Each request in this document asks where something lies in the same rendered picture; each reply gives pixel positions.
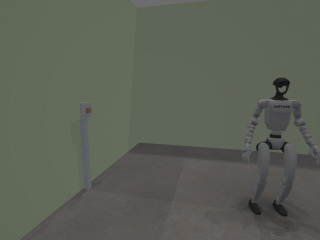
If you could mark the robot right forearm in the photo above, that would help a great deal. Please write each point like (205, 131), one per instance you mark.
(250, 132)

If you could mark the button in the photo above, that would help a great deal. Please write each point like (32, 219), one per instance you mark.
(88, 110)

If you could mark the panel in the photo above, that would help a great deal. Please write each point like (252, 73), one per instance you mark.
(83, 123)

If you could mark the robot left shin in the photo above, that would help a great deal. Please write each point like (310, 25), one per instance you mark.
(283, 192)

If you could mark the robot left forearm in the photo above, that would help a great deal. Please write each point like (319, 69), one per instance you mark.
(306, 135)

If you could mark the right robot upper arm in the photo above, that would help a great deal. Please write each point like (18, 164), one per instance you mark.
(263, 103)

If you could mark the robot left hand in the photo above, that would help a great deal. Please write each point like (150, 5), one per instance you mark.
(316, 151)

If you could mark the left robot upper arm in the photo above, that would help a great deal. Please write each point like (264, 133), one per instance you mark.
(297, 113)

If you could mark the robot right hand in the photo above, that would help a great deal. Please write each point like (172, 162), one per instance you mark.
(246, 151)

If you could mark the right robot thigh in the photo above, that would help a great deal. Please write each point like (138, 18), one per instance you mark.
(263, 160)

